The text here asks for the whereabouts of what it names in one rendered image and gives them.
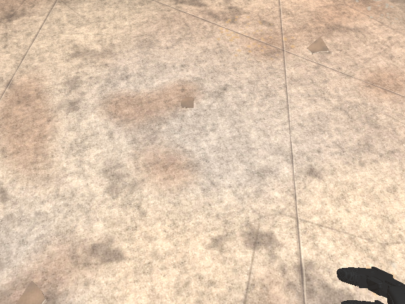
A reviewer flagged right robot hand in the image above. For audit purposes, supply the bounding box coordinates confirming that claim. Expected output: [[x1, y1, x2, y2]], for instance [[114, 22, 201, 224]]
[[337, 267, 405, 304]]

